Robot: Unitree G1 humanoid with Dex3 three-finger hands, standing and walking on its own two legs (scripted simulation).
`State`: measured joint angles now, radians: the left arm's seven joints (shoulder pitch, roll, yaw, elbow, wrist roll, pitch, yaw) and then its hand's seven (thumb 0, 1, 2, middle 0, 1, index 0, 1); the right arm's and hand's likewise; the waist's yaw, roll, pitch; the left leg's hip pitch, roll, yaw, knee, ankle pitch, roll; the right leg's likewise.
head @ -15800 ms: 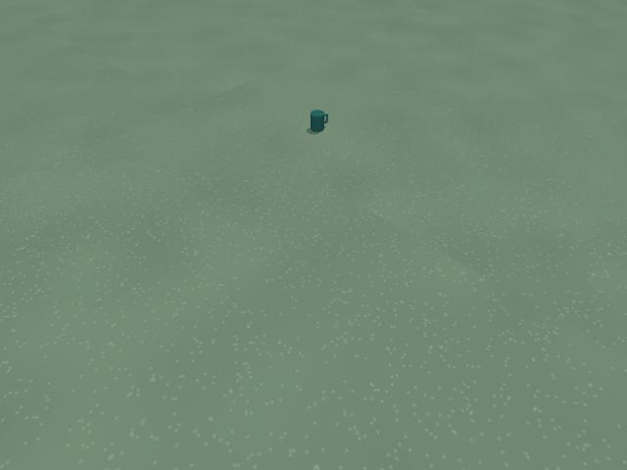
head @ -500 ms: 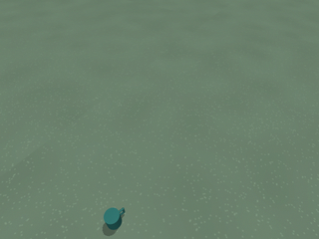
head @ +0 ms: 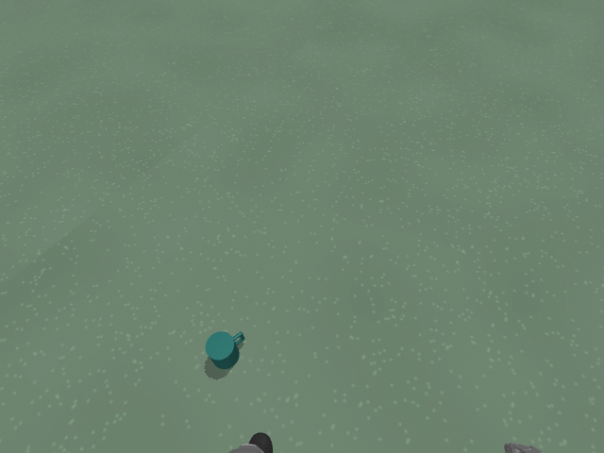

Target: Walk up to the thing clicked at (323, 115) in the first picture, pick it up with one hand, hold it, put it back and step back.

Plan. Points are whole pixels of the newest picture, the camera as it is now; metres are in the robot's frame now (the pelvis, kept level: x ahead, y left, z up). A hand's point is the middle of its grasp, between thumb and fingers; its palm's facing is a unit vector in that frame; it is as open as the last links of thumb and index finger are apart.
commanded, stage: walk up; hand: left
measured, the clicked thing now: (227, 347) +0.49 +0.25 -0.71
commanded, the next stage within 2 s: stand in 1.60 s
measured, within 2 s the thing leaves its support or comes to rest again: neither
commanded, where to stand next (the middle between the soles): +0.10 +0.02 m, yaw +1 degrees
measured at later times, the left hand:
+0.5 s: hand out of the picture -0.04 +0.28 -0.15, palm faces +0.12 -0.91 -0.39, open 7.4 cm
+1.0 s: hand out of the picture +0.04 +0.26 -0.14, palm faces +0.03 -0.92 -0.39, open 7.4 cm
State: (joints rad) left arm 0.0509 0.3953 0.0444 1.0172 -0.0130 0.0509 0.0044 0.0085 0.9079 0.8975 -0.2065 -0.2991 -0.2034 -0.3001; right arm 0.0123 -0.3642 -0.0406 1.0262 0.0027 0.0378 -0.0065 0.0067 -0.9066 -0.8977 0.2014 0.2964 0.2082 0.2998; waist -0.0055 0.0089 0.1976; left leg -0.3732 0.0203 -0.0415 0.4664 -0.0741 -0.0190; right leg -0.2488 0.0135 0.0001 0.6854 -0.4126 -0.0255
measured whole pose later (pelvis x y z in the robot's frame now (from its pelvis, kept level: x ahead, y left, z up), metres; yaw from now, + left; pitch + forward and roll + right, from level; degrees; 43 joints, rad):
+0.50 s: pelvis -0.06 +0.00 +0.00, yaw +6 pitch -3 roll +3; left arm 0.27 0.40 0.08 0.88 0.03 0.00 -0.02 0.01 0.90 0.90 -0.21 -0.30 -0.21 -0.30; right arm 0.19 -0.37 -0.06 0.96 -0.04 0.00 0.03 0.01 -0.91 -0.90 0.20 0.30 0.21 0.30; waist 0.04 -0.05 0.12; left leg -0.16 -0.04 0.00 0.52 -0.29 0.00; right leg -0.26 -0.09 -0.05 0.71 -0.41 -0.02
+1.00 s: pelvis -0.04 +0.00 -0.01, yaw +5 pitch -2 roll +0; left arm 0.15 0.35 0.02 0.92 0.02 -0.04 0.00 0.01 0.90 0.90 -0.21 -0.30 -0.21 -0.30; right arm 0.17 -0.39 -0.04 0.95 -0.01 0.04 0.02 0.01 -0.91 -0.90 0.20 0.30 0.21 0.30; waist 0.00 0.05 0.12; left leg -0.25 0.02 -0.03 0.68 -0.48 0.02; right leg -0.35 -0.03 -0.01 0.60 -0.21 0.01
